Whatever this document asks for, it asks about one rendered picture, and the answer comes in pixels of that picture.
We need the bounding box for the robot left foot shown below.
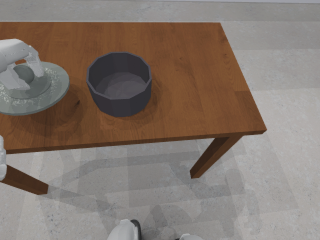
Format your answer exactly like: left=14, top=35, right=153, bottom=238
left=131, top=219, right=142, bottom=240

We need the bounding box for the robot left thigh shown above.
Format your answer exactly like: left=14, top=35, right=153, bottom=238
left=106, top=223, right=139, bottom=240

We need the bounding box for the table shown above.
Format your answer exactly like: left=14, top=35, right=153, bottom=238
left=0, top=22, right=267, bottom=195

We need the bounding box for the left robot hand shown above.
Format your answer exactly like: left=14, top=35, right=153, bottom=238
left=0, top=38, right=44, bottom=91

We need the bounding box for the pot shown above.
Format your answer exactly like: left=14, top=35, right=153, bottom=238
left=86, top=51, right=152, bottom=117

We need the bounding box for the lid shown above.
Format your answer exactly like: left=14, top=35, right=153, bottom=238
left=0, top=61, right=70, bottom=116

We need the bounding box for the knob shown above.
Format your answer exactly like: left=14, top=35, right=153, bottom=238
left=13, top=65, right=35, bottom=84

